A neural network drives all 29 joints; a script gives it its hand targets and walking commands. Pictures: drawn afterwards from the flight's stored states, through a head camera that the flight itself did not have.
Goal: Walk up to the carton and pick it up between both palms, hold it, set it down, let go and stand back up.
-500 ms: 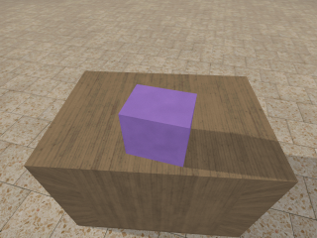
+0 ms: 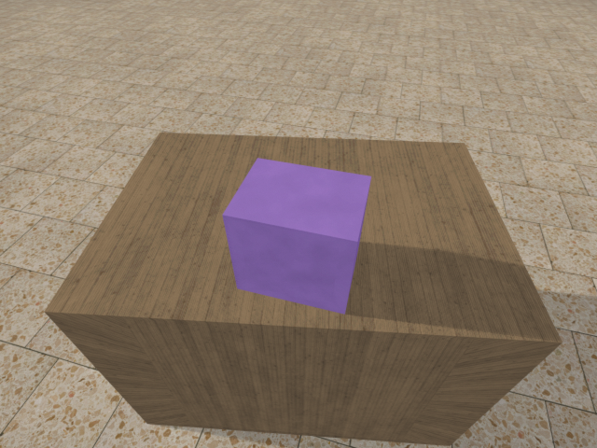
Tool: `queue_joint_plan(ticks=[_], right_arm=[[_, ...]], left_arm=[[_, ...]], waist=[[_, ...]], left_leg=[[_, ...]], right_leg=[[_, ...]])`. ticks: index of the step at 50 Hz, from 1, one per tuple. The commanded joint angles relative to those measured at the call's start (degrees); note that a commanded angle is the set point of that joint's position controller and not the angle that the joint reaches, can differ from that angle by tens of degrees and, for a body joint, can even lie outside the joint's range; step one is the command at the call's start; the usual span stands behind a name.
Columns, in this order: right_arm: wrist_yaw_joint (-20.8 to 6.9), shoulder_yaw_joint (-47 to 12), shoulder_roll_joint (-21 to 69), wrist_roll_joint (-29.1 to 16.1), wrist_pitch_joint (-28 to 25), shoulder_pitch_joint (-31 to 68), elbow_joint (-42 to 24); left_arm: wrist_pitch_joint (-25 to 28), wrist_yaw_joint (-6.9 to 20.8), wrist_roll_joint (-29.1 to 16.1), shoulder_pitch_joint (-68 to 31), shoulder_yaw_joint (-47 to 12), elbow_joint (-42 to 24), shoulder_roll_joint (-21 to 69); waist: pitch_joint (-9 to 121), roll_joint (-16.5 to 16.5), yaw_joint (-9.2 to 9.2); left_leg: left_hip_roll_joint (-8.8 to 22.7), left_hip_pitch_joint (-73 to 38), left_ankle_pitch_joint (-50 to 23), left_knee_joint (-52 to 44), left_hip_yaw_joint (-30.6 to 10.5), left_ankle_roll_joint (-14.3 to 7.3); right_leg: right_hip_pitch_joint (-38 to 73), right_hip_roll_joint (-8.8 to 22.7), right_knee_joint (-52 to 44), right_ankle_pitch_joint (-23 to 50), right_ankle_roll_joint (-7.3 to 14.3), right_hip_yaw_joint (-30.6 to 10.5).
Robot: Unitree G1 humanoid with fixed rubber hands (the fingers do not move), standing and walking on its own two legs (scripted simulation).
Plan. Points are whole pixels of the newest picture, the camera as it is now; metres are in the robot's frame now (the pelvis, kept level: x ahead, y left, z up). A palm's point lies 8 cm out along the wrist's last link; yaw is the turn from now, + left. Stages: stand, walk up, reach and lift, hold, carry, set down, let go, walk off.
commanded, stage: stand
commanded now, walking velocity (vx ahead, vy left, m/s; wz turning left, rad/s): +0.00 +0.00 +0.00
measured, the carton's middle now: (300, 235) +0.50 -0.01 -0.02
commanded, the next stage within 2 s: none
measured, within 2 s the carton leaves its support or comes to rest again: neither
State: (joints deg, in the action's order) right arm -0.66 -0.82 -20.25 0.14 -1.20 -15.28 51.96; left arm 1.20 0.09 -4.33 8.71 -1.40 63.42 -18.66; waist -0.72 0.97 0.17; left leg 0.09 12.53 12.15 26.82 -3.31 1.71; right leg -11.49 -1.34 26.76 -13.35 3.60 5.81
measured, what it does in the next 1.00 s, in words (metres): stands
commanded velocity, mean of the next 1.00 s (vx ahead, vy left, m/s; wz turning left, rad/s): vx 0.00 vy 0.00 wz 0.00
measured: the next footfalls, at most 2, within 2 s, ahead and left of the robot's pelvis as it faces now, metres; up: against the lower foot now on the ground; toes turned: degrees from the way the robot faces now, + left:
none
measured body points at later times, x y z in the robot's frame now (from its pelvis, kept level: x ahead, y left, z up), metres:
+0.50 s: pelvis +0.00 +0.00 +0.00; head -0.01 -0.01 +0.45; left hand +0.07 +0.29 -0.13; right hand +0.07 -0.29 -0.13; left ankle +0.03 +0.14 -0.74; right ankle +0.02 -0.08 -0.74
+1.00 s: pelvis +0.00 +0.00 +0.00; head -0.01 -0.01 +0.45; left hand +0.07 +0.29 -0.13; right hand +0.07 -0.29 -0.13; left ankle +0.03 +0.14 -0.74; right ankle +0.02 -0.08 -0.74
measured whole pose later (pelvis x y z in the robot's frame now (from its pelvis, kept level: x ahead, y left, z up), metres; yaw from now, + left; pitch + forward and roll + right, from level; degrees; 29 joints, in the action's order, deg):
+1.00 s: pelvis +0.00 +0.00 +0.00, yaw +0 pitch -2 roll +0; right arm -0.7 -0.9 -20.3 0.1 -1.2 -15.3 52.0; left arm 1.2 0.1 -4.3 8.7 -1.4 63.4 -18.7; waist -0.9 1.0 0.2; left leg 0.1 12.5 12.1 26.6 -3.3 1.7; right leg -11.5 -1.3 26.7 -13.3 3.6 5.8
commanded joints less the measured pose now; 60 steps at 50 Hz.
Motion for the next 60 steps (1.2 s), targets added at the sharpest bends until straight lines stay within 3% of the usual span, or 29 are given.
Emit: queue_joint_plan(ticks=[1,10,20,28,30,51,55,60], right_arm=[[1.4,2.2,-11.6,0.7,-0.7,4.6,0.8],[1.2,2.0,-11.4,0.8,-0.8,4.5,0.7],[1.2,2.2,-11.6,0.7,-0.8,4.9,0.7],[1.3,2.1,-11.1,0.7,-0.8,4.9,0.7],[1.2,2.1,-11.4,0.7,-0.7,4.7,0.9],[1.3,2.0,-11.5,0.9,-0.8,4.7,1.0],[1.3,2.1,-11.4,0.6,-0.8,4.8,0.9],[1.3,2.1,-11.6,0.8,-0.9,4.6,0.8]], left_arm=[[1.8,-0.5,5.3,-4.8,3.9,-1.7,-15.1],[1.8,-0.4,5.3,-4.8,3.9,-1.7,-14.8],[1.9,-0.4,5.3,-4.8,3.9,-1.8,-14.8],[1.8,-0.5,5.4,-4.8,3.8,-1.9,-14.9],[1.8,-0.4,5.2,-5.1,3.8,-2.0,-14.9],[1.8,-0.4,5.2,-5.0,3.9,-1.9,-15.0],[1.8,-0.4,5.3,-5.1,3.8,-1.8,-14.8],[1.8,-0.4,5.3,-5.1,3.8,-1.9,-14.8]], waist=[[0.7,-0.3,-0.16],[-0.2,-0.4,-0.05],[0.9,-0.1,0.05],[-0.3,-1.1,-0.20],[0.9,-0.1,-0.22],[0.0,-0.2,-0.12],[0.4,-1.5,-0.21],[0.8,-0.5,-0.12]], left_leg=[[5.9,-3.1,-6.9,-7.2,-4.6,-3.2],[6.0,-2.6,-5.5,-7.6,-4.9,-3.4],[5.9,-3.2,-7.5,-7.3,-4.5,-3.2],[5.9,-2.9,-5.7,-7.7,-4.7,-3.2],[5.8,-3.3,-6.1,-7.4,-4.6,-3.2],[6.0,-3.0,-6.3,-7.7,-4.7,-3.2],[6.0,-3.0,-6.0,-8.0,-4.9,-3.1],[6.0,-3.4,-7.0,-7.5,-4.6,-3.2]], right_leg=[[3.7,10.9,-12.1,6.4,-1.4,-12.1],[2.8,10.7,-12.7,3.3,-1.0,-12.4],[4.1,10.7,-11.9,7.5,-1.3,-12.1],[2.8,10.8,-12.7,4.4,-1.2,-12.3],[3.5,10.8,-12.4,5.4,-1.2,-12.4],[2.9,10.6,-12.4,4.5,-1.1,-12.2],[3.2,10.3,-12.3,4.6,-1.2,-11.9],[3.7,10.7,-12.1,6.4,-1.2,-12.1]])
